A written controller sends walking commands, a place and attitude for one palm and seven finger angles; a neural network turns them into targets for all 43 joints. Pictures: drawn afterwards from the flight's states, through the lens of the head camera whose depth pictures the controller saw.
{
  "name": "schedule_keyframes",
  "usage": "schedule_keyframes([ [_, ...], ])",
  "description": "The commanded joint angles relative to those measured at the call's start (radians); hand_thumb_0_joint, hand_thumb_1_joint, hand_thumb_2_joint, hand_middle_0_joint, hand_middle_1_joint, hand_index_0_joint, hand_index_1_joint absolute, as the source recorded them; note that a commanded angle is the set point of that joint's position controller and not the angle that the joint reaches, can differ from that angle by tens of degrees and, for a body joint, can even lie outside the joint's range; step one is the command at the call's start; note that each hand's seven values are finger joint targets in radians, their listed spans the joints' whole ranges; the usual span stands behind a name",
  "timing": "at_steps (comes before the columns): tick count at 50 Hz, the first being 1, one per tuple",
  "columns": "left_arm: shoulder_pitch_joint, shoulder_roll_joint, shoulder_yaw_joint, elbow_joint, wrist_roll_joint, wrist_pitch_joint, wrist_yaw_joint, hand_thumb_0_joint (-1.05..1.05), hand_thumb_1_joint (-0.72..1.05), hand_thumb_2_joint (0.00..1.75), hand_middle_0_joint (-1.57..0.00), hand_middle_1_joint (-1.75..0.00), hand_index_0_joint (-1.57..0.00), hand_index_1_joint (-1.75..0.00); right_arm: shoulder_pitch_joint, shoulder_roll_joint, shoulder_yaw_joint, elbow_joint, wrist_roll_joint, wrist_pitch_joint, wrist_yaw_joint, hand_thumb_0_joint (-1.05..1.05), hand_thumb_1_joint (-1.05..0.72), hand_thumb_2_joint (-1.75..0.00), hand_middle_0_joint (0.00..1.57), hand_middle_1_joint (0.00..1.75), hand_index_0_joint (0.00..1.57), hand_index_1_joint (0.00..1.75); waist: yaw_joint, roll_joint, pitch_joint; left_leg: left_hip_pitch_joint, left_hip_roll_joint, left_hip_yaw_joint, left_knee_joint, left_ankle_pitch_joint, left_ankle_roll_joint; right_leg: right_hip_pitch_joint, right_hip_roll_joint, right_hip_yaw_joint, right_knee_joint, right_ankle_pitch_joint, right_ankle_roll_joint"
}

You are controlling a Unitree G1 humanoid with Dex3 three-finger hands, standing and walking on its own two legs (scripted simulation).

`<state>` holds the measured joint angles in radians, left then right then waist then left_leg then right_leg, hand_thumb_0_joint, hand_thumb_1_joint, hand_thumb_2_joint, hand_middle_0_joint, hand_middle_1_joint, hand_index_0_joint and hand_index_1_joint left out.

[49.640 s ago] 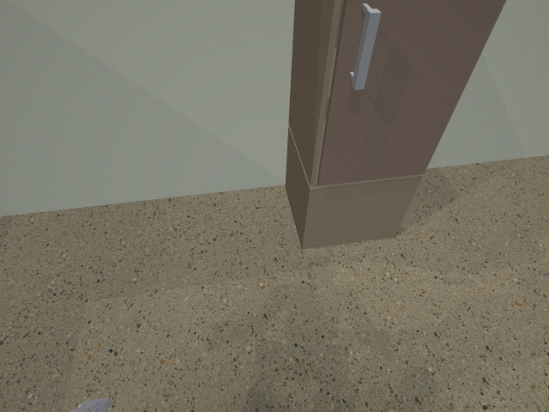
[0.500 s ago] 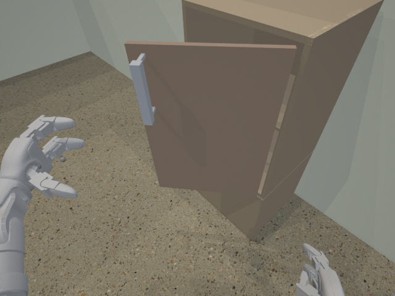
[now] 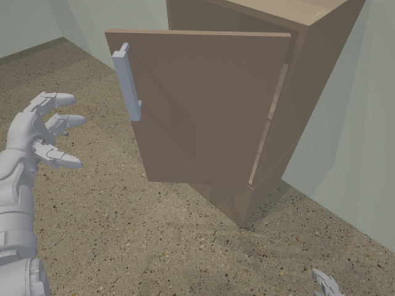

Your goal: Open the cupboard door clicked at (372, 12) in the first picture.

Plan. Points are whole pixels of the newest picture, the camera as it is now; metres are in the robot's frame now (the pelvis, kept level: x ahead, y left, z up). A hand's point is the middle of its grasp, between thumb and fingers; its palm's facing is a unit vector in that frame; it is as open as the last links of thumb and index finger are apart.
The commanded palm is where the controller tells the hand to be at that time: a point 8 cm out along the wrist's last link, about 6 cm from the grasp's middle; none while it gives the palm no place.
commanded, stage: move the hooked fingers beside the handle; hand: left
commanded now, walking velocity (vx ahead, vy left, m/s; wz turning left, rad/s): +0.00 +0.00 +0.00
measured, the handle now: (130, 83) +0.55 +0.19 +0.14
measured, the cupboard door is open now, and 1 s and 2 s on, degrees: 40 40 40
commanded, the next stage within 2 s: slide the fingers in behind the handle in 1.80 s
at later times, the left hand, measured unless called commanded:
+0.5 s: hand (84, 110) +0.43 +0.26 +0.15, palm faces +0.02 -1.00 +0.01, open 14.0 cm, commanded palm +0.41 +0.30 +0.15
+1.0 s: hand (96, 92) +0.49 +0.25 +0.16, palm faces +0.00 -1.00 +0.01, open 14.0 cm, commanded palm +0.48 +0.30 +0.15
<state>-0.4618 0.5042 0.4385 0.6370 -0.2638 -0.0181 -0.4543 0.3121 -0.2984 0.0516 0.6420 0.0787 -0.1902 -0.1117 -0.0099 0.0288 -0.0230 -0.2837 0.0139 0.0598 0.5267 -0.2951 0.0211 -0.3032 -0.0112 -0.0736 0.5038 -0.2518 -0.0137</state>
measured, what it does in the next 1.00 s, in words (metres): stands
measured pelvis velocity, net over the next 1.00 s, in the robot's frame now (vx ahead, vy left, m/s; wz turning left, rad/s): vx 0.00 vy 0.00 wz -0.02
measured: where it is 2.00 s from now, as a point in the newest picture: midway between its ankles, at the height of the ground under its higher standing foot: outside the picture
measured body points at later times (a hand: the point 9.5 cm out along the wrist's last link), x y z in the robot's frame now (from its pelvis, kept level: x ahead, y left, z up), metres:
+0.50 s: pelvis +0.01 +0.01 +0.00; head +0.05 +0.01 +0.45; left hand +0.43 +0.31 +0.15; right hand +0.09 -0.26 -0.11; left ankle -0.01 +0.10 -0.74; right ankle +0.00 -0.11 -0.74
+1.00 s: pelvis +0.00 +0.00 -0.01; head +0.08 +0.01 +0.43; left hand +0.48 +0.30 +0.16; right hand +0.01 -0.28 -0.12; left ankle -0.01 +0.10 -0.74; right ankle +0.00 -0.11 -0.74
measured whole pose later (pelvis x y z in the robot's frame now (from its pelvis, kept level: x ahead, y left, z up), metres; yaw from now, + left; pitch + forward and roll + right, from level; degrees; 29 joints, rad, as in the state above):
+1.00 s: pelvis +0.00 +0.00 -0.01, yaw -1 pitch +12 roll -1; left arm -0.99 0.70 0.45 1.25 -0.13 -0.19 -0.43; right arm 0.40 -0.32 0.04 0.68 0.04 -0.03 -0.08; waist -0.14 0.01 -0.04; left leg -0.51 0.03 0.06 0.62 -0.32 0.03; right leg -0.51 0.00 -0.07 0.56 -0.26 -0.01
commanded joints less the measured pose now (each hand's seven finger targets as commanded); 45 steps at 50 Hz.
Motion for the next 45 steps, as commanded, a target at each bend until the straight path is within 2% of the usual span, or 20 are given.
schedule_keyframes([
  [1,-0.465,0.312,0.046,-0.17,-0.004,-0.076,0.005,0.0,-0.5,0.3,-0.3,-1.2,-0.3,-1.2,-0.025,-0.14,-0.055,-0.122,-0.003,-0.041,-0.012,0.0,-0.9,-0.9,0.2,0.3,0.2,0.3,-0.02,0.07,-0.281,0.135,-0.005,-0.071,-0.049,0.273,0.011,0.051,0.007,0.036,-0.041,0.25,-0.016],
  [6,-0.512,0.283,0.016,-0.137,0.0,-0.094,0.017,0.0,-0.5,0.3,-0.3,-1.2,-0.3,-1.2,-0.003,-0.141,-0.056,-0.109,-0.009,-0.028,-0.006,0.0,-0.9,-0.9,0.2,0.3,0.2,0.3,-0.025,0.062,-0.317,0.16,0.002,-0.082,-0.042,0.346,0.003,0.049,0.01,0.029,-0.031,0.291,-0.018],
  [8,-0.501,0.333,0.053,-0.065,0.008,-0.09,0.026,0.0,-0.5,0.3,-0.3,-1.2,-0.3,-1.2,0.013,-0.15,-0.057,-0.098,-0.01,-0.015,-0.004,0.0,-0.9,-0.9,0.2,0.3,0.2,0.3,-0.017,0.029,-0.29,0.123,0.003,-0.079,-0.042,0.331,0.003,0.054,0.009,0.029,-0.031,0.287,-0.02],
  [10,-0.504,0.32,0.049,-0.045,0.014,-0.093,0.03,0.0,-0.5,0.3,-0.3,-1.2,-0.3,-1.2,0.015,-0.147,-0.058,-0.106,-0.011,-0.007,0.002,0.0,-0.9,-0.9,0.2,0.3,0.2,0.3,-0.013,0.027,-0.302,0.116,0.002,-0.08,-0.045,0.348,0.002,0.059,0.01,0.028,-0.023,0.302,-0.019],
  [13,-0.572,0.329,0.031,-0.033,0.029,-0.108,0.034,0.0,-0.5,0.3,-0.3,-1.2,-0.3,-1.2,0.031,-0.15,-0.06,-0.102,-0.012,0.01,0.005,0.0,-0.9,-0.9,0.2,0.3,0.2,0.3,-0.03,0.031,-0.308,0.122,0.006,-0.077,-0.035,0.37,0.003,0.047,0.008,0.031,-0.02,0.314,-0.018],
  [15,-0.609,0.338,0.042,-0.05,0.032,-0.127,0.037,0.0,-0.5,0.3,-0.3,-1.2,-0.3,-1.2,0.039,-0.149,-0.064,-0.103,-0.016,0.014,0.007,0.0,-0.9,-0.9,0.2,0.3,0.2,0.3,-0.031,0.058,-0.357,0.153,0.005,-0.08,-0.025,0.403,0.002,0.052,0.012,0.035,-0.015,0.334,-0.018],
  [16,-0.599,0.326,0.035,-0.026,0.03,-0.131,0.036,0.0,-0.5,0.3,-0.3,-1.2,-0.3,-1.2,0.042,-0.148,-0.064,-0.1,-0.015,0.018,0.007,0.0,-0.9,-0.9,0.2,0.3,0.2,0.3,-0.033,0.04,-0.346,0.151,0.008,-0.081,-0.024,0.408,0.001,0.046,0.013,0.032,-0.015,0.331,-0.017],
  [17,-0.614,0.317,0.025,-0.02,0.029,-0.136,0.034,0.0,-0.5,0.3,-0.3,-1.2,-0.3,-1.2,0.042,-0.149,-0.063,-0.098,-0.014,0.021,0.007,0.0,-0.9,-0.9,0.2,0.3,0.2,0.3,-0.034,0.067,-0.338,0.15,0.008,-0.081,-0.025,0.404,-0.002,0.034,0.013,0.034,-0.016,0.322,-0.018],
  [18,-0.645,0.305,0.002,-0.007,0.03,-0.141,0.034,0.0,-0.5,0.3,-0.3,-1.2,-0.3,-1.2,0.053,-0.151,-0.063,-0.09,-0.014,0.027,0.007,0.0,-0.9,-0.9,0.2,0.3,0.2,0.3,-0.049,0.053,-0.33,0.152,0.011,-0.08,-0.021,0.402,0.0,0.024,0.012,0.032,-0.018,0.319,-0.018],
  [21,-0.658,0.308,0.011,0.05,0.033,-0.142,0.035,0.0,-0.5,0.3,-0.3,-1.2,-0.3,-1.2,0.067,-0.155,-0.067,-0.08,-0.018,0.037,0.009,0.0,-0.9,-0.9,0.2,0.3,0.2,0.3,-0.051,0.036,-0.338,0.141,0.008,-0.082,-0.018,0.401,0.0,0.018,0.015,0.032,-0.015,0.325,-0.015],
  [22,-0.646,0.346,0.042,0.08,0.038,-0.142,0.038,0.0,-0.5,0.3,-0.3,-1.2,-0.3,-1.2,0.072,-0.159,-0.067,-0.076,-0.018,0.042,0.009,0.0,-0.9,-0.9,0.2,0.3,0.2,0.3,-0.04,0.046,-0.335,0.124,0.007,-0.081,-0.018,0.39,0.0,0.021,0.013,0.034,-0.013,0.32,-0.018],
  [23,-0.66,0.351,0.031,0.112,0.044,-0.142,0.039,0.0,-0.5,0.3,-0.3,-1.2,-0.3,-1.2,0.082,-0.162,-0.065,-0.071,-0.018,0.052,0.009,0.0,-0.9,-0.9,0.2,0.3,0.2,0.3,-0.053,0.019,-0.313,0.105,0.007,-0.073,-0.016,0.367,0.005,0.018,0.011,0.033,-0.015,0.317,-0.016],
  [24,-0.72,0.358,0.026,0.102,0.052,-0.153,0.04,0.0,-0.5,0.3,-0.3,-1.2,-0.3,-1.2,0.08,-0.161,-0.065,-0.069,-0.019,0.054,0.01,0.0,-0.9,-0.9,0.2,0.3,0.2,0.3,-0.062,0.042,-0.31,0.097,0.004,-0.077,-0.016,0.358,0.005,0.01,0.013,0.036,-0.012,0.315,-0.015],
  [25,-0.744,0.321,-0.01,0.09,0.056,-0.163,0.038,0.0,-0.5,0.3,-0.3,-1.2,-0.3,-1.2,0.081,-0.156,-0.066,-0.071,-0.02,0.054,0.012,0.0,-0.9,-0.9,0.2,0.3,0.2,0.3,-0.067,0.072,-0.334,0.123,0.004,-0.08,-0.012,0.372,0.003,0.0,0.013,0.037,-0.01,0.312,-0.016],
  [27,-0.731,0.353,0.026,0.092,0.056,-0.181,0.042,0.0,-0.5,0.3,-0.3,-1.2,-0.3,-1.2,0.093,-0.16,-0.07,-0.069,-0.024,0.058,0.014,0.0,-0.9,-0.9,0.2,0.3,0.2,0.3,-0.055,0.082,-0.385,0.147,0.006,-0.084,-0.002,0.41,-0.001,0.014,0.014,0.038,-0.003,0.329,-0.018],
  [29,-0.76,0.378,0.038,0.143,0.052,-0.189,0.038,0.0,-0.5,0.3,-0.3,-1.2,-0.3,-1.2,0.108,-0.166,-0.069,-0.058,-0.025,0.072,0.012,0.0,-0.9,-0.9,0.2,0.3,0.2,0.3,-0.071,0.011,-0.365,0.102,0.007,-0.077,0.001,0.39,0.008,0.025,0.017,0.039,-0.002,0.347,-0.012],
  [34,-0.814,0.398,0.03,0.233,0.076,-0.207,0.028,0.0,-0.5,0.3,-0.3,-1.2,-0.3,-1.2,0.127,-0.17,-0.069,-0.051,-0.027,0.091,0.015,0.0,-0.9,-0.9,0.2,0.3,0.2,0.3,-0.078,0.056,-0.351,0.066,0.0,-0.07,0.012,0.349,0.012,-0.002,0.015,0.046,0.008,0.329,-0.012],
  [36,-0.861,0.407,0.022,0.27,0.081,-0.212,0.027,0.0,-0.5,0.3,-0.3,-1.2,-0.3,-1.2,0.139,-0.174,-0.067,-0.043,-0.028,0.099,0.014,0.0,-0.9,-0.9,0.2,0.3,0.2,0.3,-0.095,0.045,-0.336,0.039,-0.001,-0.072,0.016,0.313,0.013,-0.024,0.015,0.047,0.006,0.306,-0.01],
  [39,-0.889,0.428,0.034,0.284,0.086,-0.231,0.024,0.0,-0.5,0.3,-0.3,-1.2,-0.3,-1.2,0.159,-0.176,-0.07,-0.041,-0.031,0.11,0.016,0.0,-0.9,-0.9,0.2,0.3,0.2,0.3,-0.097,0.059,-0.389,0.054,0.0,-0.071,0.031,0.34,0.015,-0.021,0.018,0.052,0.017,0.324,-0.008],
  [45,-0.956,0.481,0.035,0.403,0.112,-0.231,0.02,0.0,-0.5,0.3,-0.3,-1.2,-0.3,-1.2,0.193,-0.189,-0.066,-0.031,-0.033,0.136,0.016,0.0,-0.9,-0.9,0.2,0.3,0.2,0.3,-0.128,0.049,-0.354,-0.022,0.0,-0.072,0.043,0.262,0.019,-0.066,0.02,0.058,0.018,0.272,-0.003],
])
